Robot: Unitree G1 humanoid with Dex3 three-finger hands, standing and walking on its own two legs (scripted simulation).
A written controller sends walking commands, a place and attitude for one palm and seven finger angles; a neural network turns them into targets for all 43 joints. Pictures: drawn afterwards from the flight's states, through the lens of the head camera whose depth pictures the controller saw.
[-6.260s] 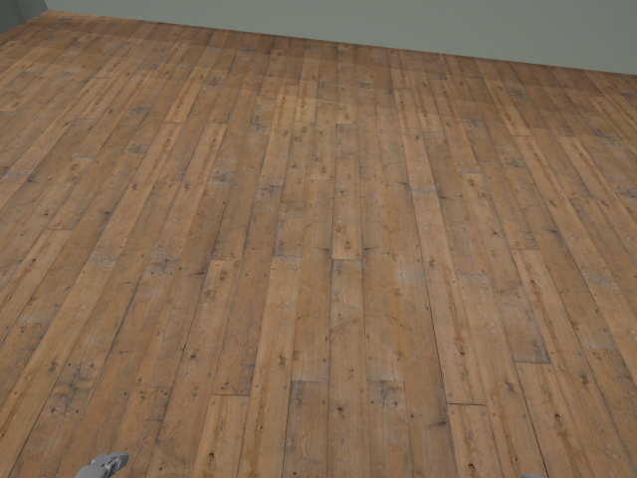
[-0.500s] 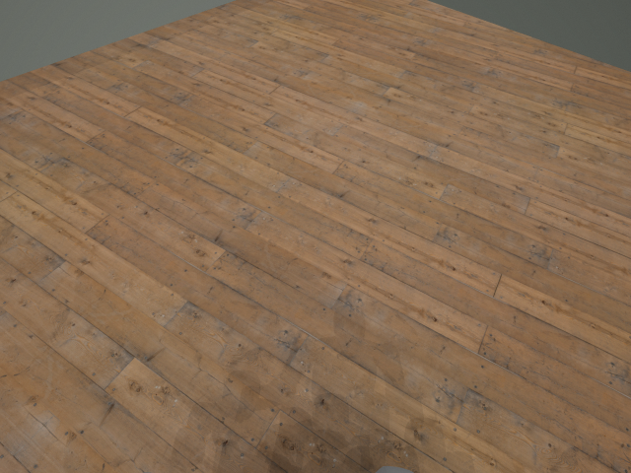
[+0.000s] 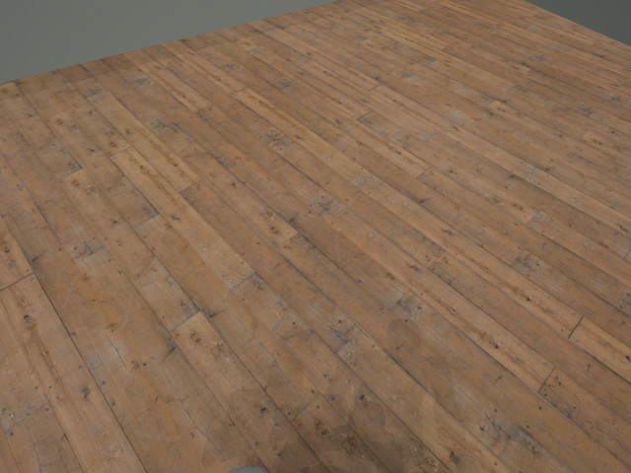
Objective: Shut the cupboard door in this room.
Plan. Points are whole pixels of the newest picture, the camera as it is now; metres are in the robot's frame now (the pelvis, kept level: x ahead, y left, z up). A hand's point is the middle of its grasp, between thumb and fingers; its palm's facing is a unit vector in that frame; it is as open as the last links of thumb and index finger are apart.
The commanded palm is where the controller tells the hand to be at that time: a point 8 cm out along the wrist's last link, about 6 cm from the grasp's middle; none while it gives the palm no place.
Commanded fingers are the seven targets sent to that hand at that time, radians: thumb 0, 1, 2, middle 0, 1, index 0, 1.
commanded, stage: turn or walk to find it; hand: left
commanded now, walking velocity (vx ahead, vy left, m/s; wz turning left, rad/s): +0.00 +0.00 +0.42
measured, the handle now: out of the picture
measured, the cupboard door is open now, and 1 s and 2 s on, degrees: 98 98 98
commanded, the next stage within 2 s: none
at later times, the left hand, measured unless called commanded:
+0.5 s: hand out of the picture +0.06 +0.24 -0.15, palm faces +0.19 -0.95 -0.25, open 7.4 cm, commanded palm none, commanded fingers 0.00 0.90 0.90 -0.20 -0.30 -0.20 -0.30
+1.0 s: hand out of the picture -0.12 +0.18 -0.16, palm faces +0.45 -0.85 -0.26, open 7.4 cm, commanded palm none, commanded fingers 0.00 0.90 0.90 -0.20 -0.30 -0.20 -0.30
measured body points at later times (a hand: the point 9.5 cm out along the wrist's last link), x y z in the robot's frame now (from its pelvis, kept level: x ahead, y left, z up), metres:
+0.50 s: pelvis -0.03 +0.02 +0.01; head +0.00 +0.02 +0.45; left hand +0.05 +0.29 -0.13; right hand +0.06 -0.21 -0.14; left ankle -0.01 +0.12 -0.73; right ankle -0.01 -0.12 -0.70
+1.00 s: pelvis -0.06 -0.01 +0.00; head -0.03 -0.01 +0.45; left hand -0.14 +0.22 -0.14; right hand +0.10 -0.23 -0.15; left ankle -0.15 +0.11 -0.70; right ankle -0.01 -0.11 -0.73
